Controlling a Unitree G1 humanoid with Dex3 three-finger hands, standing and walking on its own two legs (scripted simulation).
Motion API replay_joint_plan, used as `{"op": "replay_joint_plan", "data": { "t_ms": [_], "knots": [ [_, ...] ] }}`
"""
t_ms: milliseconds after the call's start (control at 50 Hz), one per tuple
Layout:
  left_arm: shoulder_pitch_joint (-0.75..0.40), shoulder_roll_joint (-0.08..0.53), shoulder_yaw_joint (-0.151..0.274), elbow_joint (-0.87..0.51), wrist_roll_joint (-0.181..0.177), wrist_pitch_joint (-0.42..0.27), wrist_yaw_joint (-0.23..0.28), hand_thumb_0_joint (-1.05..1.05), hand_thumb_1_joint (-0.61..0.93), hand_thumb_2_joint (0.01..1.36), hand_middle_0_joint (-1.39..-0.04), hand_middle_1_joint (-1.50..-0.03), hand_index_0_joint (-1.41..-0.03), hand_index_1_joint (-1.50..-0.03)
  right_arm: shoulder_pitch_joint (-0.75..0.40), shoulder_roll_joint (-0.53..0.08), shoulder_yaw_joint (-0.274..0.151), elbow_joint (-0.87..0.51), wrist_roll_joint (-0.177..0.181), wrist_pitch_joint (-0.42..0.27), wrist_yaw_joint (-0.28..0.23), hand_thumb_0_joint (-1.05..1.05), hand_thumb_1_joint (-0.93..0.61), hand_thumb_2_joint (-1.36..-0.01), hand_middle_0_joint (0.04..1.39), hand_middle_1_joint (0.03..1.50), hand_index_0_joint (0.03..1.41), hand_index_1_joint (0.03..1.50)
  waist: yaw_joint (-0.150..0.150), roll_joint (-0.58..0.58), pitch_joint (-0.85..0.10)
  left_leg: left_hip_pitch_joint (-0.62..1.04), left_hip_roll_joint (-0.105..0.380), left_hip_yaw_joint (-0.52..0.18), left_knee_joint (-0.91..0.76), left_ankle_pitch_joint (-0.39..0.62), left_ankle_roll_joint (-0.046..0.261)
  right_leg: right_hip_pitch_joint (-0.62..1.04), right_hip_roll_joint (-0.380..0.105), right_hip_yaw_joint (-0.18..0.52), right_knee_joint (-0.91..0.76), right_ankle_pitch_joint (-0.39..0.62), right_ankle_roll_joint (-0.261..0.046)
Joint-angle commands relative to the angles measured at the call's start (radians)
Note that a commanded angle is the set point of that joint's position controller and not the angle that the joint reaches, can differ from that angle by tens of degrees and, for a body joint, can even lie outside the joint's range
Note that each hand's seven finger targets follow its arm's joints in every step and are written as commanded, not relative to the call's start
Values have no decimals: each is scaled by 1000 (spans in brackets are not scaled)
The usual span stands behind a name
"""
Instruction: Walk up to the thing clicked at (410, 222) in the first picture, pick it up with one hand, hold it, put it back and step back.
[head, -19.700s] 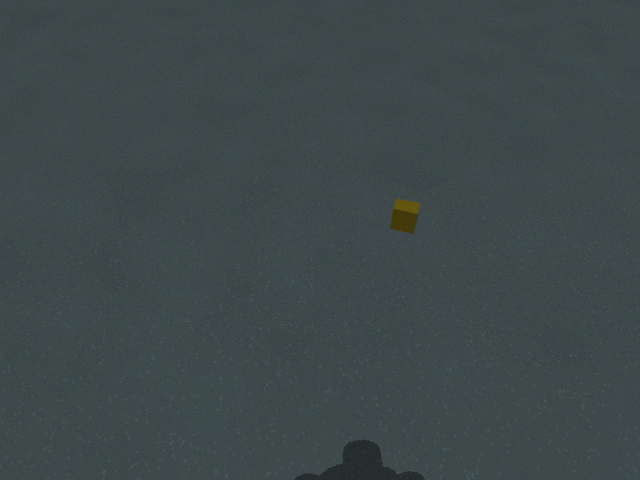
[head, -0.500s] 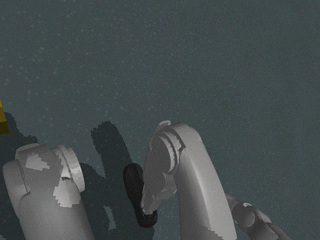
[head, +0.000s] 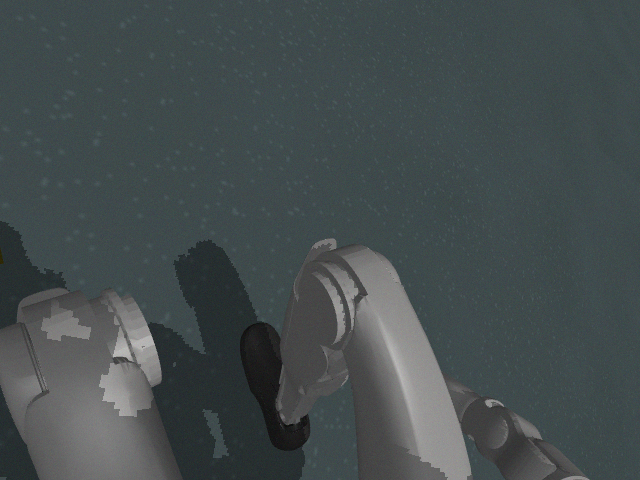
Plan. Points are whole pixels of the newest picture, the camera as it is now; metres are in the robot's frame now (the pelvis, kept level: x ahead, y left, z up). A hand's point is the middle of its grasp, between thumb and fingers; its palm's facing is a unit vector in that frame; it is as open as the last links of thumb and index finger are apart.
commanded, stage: close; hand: left
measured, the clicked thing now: out of the picture +0.42 +0.29 -0.23
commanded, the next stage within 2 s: rest palm in 0.66 s
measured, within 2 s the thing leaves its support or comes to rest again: neither
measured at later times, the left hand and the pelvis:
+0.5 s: hand out of the picture +0.39 +0.37 -0.21, palm faces +0.23 -0.84 -0.50, open 9.6 cm; pelvis +0.00 +0.00 +0.00, yaw +0 degrees
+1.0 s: hand out of the picture +0.39 +0.37 -0.21, palm faces +0.27 -0.85 -0.44, open 9.9 cm; pelvis +0.00 +0.00 +0.00, yaw +0 degrees
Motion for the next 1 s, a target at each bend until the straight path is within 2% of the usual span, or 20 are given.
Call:
{"op": "replay_joint_plan", "data": {
  "t_ms": [0, 100, 140, 160, 380, 420, 480, 520, 740, 760, 780, 820, 840, 860, 880, 900, 920, 940, 960, 980],
  "knots": [
    [-179, 294, 48, -149, -53, -53, 26, 0, -192, 705, -597, -1002, -642, -956, 52, -355, -118, -10, -4, 11, -19, 0, -842, -877, 200, 300, 200, 300, -83, 591, -557, 394, 65, 81, -350, 115, -31, 234, 31, -102, -145, 93, -64],
    [-187, 275, 31, -148, -59, -65, 12, 0, -156, 775, -694, -1079, -740, -1033, 49, -363, -117, -10, -7, 13, -21, 0, -846, -877, 200, 300, 200, 300, -98, 608, -535, 409, 70, 62, -363, 115, -38, 211, 30, -118, -130, 94, -64],
    [-172, 277, 40, -149, -65, -67, 8, 0, -140, 800, -729, -1101, -773, -1057, 43, -362, -118, -13, -5, 13, -22, 0, -848, -877, 200, 300, 200, 300, -91, 608, -527, 418, 72, 57, -369, 106, -40, 199, 28, -117, -128, 83, -66],
    [-184, 272, 25, -148, -65, -71, 6, 0, -148, 801, -722, -1103, -765, -1060, 37, -360, -115, -16, -8, 14, -21, 0, -846, -877, 200, 300, 200, 300, -96, 612, -514, 397, 70, 61, -370, 86, -38, 200, 29, -117, -130, 69, -66],
    [-199, 239, 21, -148, -94, -96, 3, 0, -140, 860, -785, -1147, -818, -1116, 39, -362, -107, -6, -16, 12, -17, 0, -848, -878, 200, 300, 200, 300, -107, 592, -522, 415, 67, 49, -361, 119, -37, 205, 28, -121, -128, 93, -66],
    [-209, 223, 2, -137, -96, -101, 0, 0, -151, 855, -761, -1127, -791, -1097, 32, -362, -105, -2, -17, 13, -17, 0, -845, -877, 200, 300, 200, 300, -114, 590, -517, 403, 66, 48, -358, 108, -37, 205, 29, -124, -129, 89, -65],
    [-186, 251, 23, -140, -92, -106, -2, 0, -117, 860, -832, -1151, -863, -1121, 37, -365, -106, -1, -19, 15, -18, 0, -844, -876, 200, 300, 200, 300, -96, 621, -526, 425, 65, 53, -362, 115, -40, 212, 27, -119, -123, 94, -66],
    [-204, 235, 14, -143, -104, -111, -6, 0, -132, 873, -823, -1155, -852, -1127, 32, -363, -100, -1, -21, 17, -18, 0, -844, -876, 200, 300, 200, 300, -111, 592, -535, 408, 65, 49, -356, 113, -36, 220, 30, -124, -129, 93, -65],
    [-183, 213, 11, -140, -135, -133, -32, 0, -114, 935, -954, -1222, -979, -1198, 20, -365, -95, -3, -24, 20, -21, 0, -855, -878, 200, 300, 200, 300, -107, 592, -515, 405, 65, 44, -360, 114, -39, 221, 29, -128, -125, 93, -67],
    [-181, 215, 16, -140, -142, -134, -33, 0, -194, 855, -874, -1142, -899, -1118, 19, -364, -94, -5, -24, 22, -22, 0, -862, -877, 200, 300, 200, 300, -108, 588, -517, 406, 64, 43, -359, 111, -39, 219, 29, -131, -126, 89, -66],
    [-179, 214, 17, -153, -142, -134, -36, 0, -185, 818, -819, -1062, -841, -1042, 20, -363, -96, -7, -23, 20, -21, 0, -863, -880, 200, 300, 200, 300, -99, 595, -523, 418, 65, 42, -362, 115, -41, 217, 27, -127, -123, 93, -67],
    [-186, 209, 10, -150, -145, -135, -43, 0, -199, 788, -780, -1036, -801, -1015, 20, -362, -95, -2, -27, 23, -21, 0, -859, -879, 200, 300, 200, 300, -107, 608, -520, 424, 67, 46, -361, 119, -43, 215, 29, -126, -120, 94, -67],
    [-186, 222, 25, -162, -151, -136, -45, 0, -193, 795, -776, -1030, -794, -1013, 26, -364, -96, -5, -26, 22, -23, 0, -857, -879, 200, 300, 200, 300, -106, 604, -530, 434, 67, 45, -362, 126, -42, 219, 27, -124, -121, 99, -68],
    [-198, 230, 23, -168, -157, -139, -47, 0, -273, 715, -696, -950, -714, -933, 19, -366, -94, -1, -25, 23, -24, 0, -812, -867, 200, 299, 200, 299, -103, 606, -534, 415, 65, 52, -355, 118, -39, 227, 30, -124, -127, 97, -68],
    [-187, 240, 32, -161, -159, -135, -49, 0, -206, 663, -672, -907, -693, -885, 19, -364, -92, -3, -26, 24, -26, 0, -841, -876, 200, 300, 200, 300, -98, 597, -546, 417, 65, 58, -350, 124, -38, 239, 29, -120, -133, 103, -68],
    [-181, 236, 35, -154, -166, -135, -52, 0, -286, 628, -592, -827, -613, -805, 18, -365, -92, -4, -24, 25, -27, 0, -812, -866, 200, 299, 200, 299, -98, 593, -535, 414, 65, 55, -353, 128, -38, 236, 29, -123, -130, 104, -67],
    [-166, 237, 40, -144, -168, -133, -52, 0, -211, 619, -623, -876, -646, -851, 22, -364, -90, 0, -26, 27, -29, 0, -838, -876, 200, 300, 200, 300, -92, 594, -541, 411, 65, 59, -349, 139, -38, 248, 31, -121, -132, 112, -68],
    [-168, 233, 44, -137, -176, -134, -54, 0, -291, 577, -543, -796, -566, -771, 14, -367, -90, -3, -25, 29, -29, 0, -806, -866, 200, 299, 200, 299, -96, 576, -534, 400, 64, 52, -347, 129, -36, 234, 32, -130, -130, 103, -66],
    [-164, 240, 46, -141, -175, -133, -56, 0, -223, 589, -612, -831, -632, -809, 10, -367, -91, -8, -24, 29, -31, 0, -836, -875, 200, 300, 200, 300, -89, 590, -517, 400, 65, 55, -354, 116, -37, 227, 30, -126, -132, 92, -69],
    [-159, 239, 47, -139, -180, -133, -59, 0, -280, 547, -532, -751, -552, -729, 10, -366, -89, -12, -27, 31, -32, 0, -804, -866, 200, 299, 200, 299, -91, 583, -515, 390, 64, 59, -352, 109, -35, 239, 30, -126, -138, 89, -67]
  ]
}}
